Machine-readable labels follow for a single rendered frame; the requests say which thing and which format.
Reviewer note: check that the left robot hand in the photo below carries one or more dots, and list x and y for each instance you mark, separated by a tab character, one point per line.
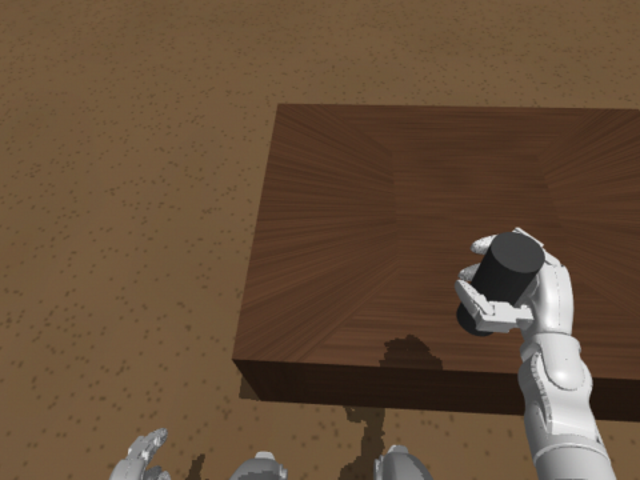
140	453

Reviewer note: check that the right robot arm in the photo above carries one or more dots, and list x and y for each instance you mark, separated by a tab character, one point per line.
564	440

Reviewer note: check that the can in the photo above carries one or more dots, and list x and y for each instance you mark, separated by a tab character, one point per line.
508	267

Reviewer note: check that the right robot hand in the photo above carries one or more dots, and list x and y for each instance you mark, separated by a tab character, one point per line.
546	305

